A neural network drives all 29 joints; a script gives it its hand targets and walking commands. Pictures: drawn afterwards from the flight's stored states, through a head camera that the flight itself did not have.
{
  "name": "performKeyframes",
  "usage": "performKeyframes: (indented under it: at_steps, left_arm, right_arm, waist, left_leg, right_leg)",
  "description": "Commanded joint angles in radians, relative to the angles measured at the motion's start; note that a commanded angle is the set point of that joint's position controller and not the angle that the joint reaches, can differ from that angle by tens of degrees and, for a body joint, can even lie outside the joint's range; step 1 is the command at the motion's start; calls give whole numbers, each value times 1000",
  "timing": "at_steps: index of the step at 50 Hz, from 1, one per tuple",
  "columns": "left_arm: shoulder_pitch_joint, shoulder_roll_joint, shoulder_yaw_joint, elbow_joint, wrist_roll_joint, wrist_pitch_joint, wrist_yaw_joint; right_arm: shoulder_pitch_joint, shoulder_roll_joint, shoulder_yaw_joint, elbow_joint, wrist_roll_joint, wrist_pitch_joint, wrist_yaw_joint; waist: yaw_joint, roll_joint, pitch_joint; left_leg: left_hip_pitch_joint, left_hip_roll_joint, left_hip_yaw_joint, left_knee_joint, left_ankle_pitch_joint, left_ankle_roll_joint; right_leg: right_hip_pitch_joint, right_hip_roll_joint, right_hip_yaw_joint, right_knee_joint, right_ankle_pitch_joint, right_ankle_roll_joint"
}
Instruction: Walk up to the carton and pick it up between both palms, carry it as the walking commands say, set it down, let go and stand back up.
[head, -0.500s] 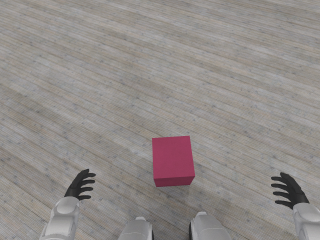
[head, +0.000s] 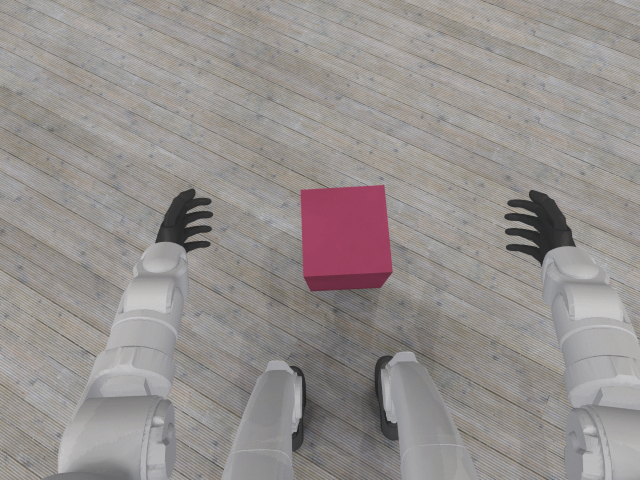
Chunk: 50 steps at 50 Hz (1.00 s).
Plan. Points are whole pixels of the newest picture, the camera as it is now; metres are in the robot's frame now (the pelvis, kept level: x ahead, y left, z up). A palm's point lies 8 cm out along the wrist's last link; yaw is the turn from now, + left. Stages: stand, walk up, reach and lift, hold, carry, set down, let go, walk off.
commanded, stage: reach and lift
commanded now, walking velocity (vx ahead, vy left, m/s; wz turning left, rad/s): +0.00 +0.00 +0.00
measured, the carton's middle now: (344, 243) +0.51 -0.02 -0.57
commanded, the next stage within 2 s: none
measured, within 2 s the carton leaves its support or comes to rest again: neither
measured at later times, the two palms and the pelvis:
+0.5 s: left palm (225, 179) +0.50 +0.17 -0.14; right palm (482, 171) +0.49 -0.22 -0.13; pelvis +0.00 -0.01 -0.03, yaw +1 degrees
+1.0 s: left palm (244, 188) +0.52 +0.16 -0.21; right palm (459, 179) +0.52 -0.22 -0.21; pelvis +0.00 +0.00 -0.08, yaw +1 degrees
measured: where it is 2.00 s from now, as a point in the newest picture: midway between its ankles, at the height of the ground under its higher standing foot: (341, 417)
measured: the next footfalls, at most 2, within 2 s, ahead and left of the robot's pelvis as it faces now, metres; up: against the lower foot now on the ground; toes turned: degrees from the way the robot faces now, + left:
none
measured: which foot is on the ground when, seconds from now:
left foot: down 0.00-1.00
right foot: down 0.00-1.00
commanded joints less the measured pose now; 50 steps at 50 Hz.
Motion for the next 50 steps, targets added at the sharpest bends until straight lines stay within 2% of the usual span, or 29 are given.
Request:
performKeyframes:
  at_steps: [1, 7, 17, 26, 31, 36, 42, 46, 50]
  left_arm:
    - [-272, 129, 41, -59, -4, -9, 5]
    - [-427, 110, 69, 1, -4, -34, 8]
    - [-606, 66, 135, 19, 33, -117, 14]
    - [-696, 17, 180, 0, 68, -155, 28]
    - [-700, -32, 193, -20, 92, -159, 33]
    - [-668, -64, 226, -41, 128, -161, 32]
    - [-708, -76, 241, -38, 141, -151, 29]
    - [-757, -63, 235, -27, 128, -141, 37]
    - [-793, -42, 214, -16, 107, -136, 55]
  right_arm:
    - [-278, -132, -30, -61, -5, -5, -16]
    - [-429, -119, -61, 6, -17, -24, -32]
    - [-619, -65, -110, 18, -34, -102, -42]
    - [-743, -48, -144, 21, -67, -137, -30]
    - [-745, -44, -186, 45, -107, -150, -11]
    - [-731, -28, -216, 36, -136, -162, 12]
    - [-782, -19, -232, 51, -153, -156, 27]
    - [-831, -33, -227, 72, -148, -146, 21]
    - [-862, -52, -205, 80, -124, -141, 2]
  waist:
    - [8, -23, -640]
    - [2, -22, -763]
    - [3, -14, -970]
    - [15, -11, -1144]
    - [-2, 0, -1179]
    - [7, 3, -1132]
    - [8, -12, -1029]
    - [4, -13, -1034]
    - [-1, -6, -1104]
  left_leg:
    - [181, -70, 54, -106, 26, -22]
    - [102, -82, 59, -79, 60, -24]
    - [28, -96, 53, -19, 242, -23]
    - [5, -104, 58, 7, 428, -32]
    - [27, -95, 48, 6, 503, -38]
    - [-4, -89, 43, 13, 504, -40]
    - [-134, -92, 54, 76, 362, -40]
    - [-192, -104, 64, 175, 284, -44]
    - [-238, -111, 77, 288, 259, -48]
  right_leg:
    - [305, 54, -54, -108, 50, 30]
    - [278, 65, -54, -80, 107, 29]
    - [260, 76, -38, -20, 328, 18]
    - [257, 84, -25, 18, 544, 20]
    - [192, 90, -39, 16, 596, 19]
    - [100, 91, -45, 20, 568, 20]
    - [-33, 89, -57, 77, 409, 25]
    - [-121, 93, -71, 170, 317, 28]
    - [-168, 97, -83, 283, 298, 34]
